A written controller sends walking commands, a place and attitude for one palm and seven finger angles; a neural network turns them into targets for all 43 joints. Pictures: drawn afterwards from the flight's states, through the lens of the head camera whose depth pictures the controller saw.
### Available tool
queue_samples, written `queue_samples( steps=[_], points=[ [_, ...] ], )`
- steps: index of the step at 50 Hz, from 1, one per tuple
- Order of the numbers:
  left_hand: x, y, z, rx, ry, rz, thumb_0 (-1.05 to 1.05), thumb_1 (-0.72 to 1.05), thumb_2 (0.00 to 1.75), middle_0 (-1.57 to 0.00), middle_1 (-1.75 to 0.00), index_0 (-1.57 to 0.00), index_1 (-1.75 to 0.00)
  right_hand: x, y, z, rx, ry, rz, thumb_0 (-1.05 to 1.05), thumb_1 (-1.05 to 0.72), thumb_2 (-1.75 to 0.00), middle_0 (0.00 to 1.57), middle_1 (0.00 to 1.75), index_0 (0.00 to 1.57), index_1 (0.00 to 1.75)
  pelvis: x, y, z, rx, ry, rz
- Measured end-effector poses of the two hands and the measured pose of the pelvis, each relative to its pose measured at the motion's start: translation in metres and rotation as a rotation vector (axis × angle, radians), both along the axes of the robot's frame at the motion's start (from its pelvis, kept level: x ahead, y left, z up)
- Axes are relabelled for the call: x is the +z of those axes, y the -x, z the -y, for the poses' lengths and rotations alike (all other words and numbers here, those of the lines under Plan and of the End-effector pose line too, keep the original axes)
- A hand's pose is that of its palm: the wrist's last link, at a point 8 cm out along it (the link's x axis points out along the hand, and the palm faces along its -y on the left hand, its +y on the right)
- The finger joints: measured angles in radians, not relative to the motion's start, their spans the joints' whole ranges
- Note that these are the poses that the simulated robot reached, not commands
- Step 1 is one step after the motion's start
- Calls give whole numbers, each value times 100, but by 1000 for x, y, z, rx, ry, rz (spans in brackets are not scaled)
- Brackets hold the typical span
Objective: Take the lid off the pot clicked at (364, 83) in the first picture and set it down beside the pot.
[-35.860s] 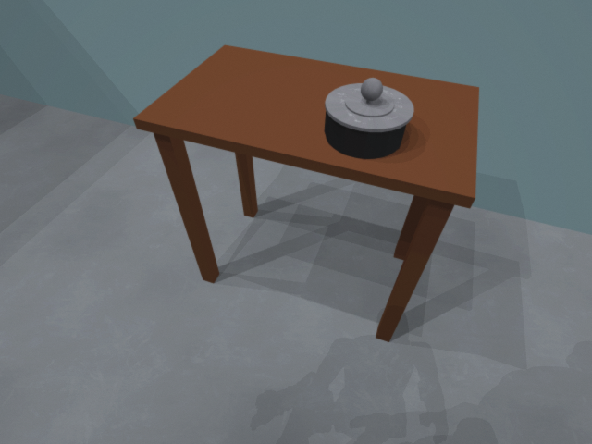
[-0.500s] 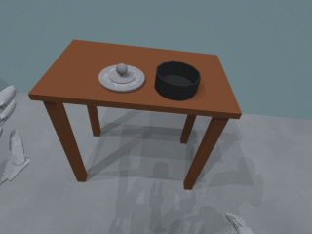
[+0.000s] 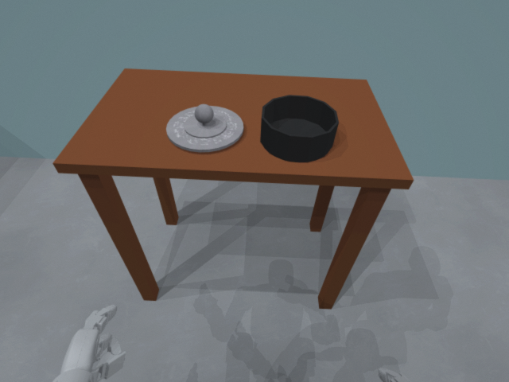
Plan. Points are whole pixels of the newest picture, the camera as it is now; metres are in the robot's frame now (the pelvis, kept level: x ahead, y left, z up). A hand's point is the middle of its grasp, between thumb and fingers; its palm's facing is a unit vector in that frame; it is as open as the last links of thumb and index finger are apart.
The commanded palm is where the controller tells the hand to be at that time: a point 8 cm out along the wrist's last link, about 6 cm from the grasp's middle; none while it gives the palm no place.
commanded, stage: let the arm hang, fingers relaxed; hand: left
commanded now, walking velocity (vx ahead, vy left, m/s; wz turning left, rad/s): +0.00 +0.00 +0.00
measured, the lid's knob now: (204, 113) +0.70 +0.16 +0.06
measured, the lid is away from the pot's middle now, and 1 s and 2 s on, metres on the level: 0.24 0.24 0.24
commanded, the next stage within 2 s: look to check the result in 0.98 s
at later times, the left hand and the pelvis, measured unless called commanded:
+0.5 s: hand out of the picture +0.02 +0.15 -0.16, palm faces +0.01 -0.98 -0.21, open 7.3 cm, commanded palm none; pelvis +0.04 -0.02 +0.02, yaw +0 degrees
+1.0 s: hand out of the picture +0.08 +0.14 -0.16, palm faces +0.00 -0.97 -0.22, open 7.3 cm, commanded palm none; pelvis +0.05 -0.03 +0.02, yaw -2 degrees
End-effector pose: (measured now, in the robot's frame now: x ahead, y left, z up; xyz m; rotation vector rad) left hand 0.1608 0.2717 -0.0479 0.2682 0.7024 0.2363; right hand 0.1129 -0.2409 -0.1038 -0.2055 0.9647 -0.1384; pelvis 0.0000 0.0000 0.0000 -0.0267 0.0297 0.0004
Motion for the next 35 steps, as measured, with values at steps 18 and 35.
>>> queue_samples(
  steps=[18, 35],
  points=[
    [-80, 177, 61, 113, 173, -849, 0, 95, 90, -20, -30, -20, -30, -8, 118, 7, -159, -3, -543, 1, -91, -90, 20, 30, 19, 30, 20, -29, 21, 0, -11, -2],
    [-78, 88, 73, 68, 145, -647, 1, 94, 90, -20, -30, -20, -30, -22, 83, 2, -168, -60, -464, 2, -94, -90, 20, 30, 20, 30, 20, -46, 27, -17, -29, 20]
  ],
)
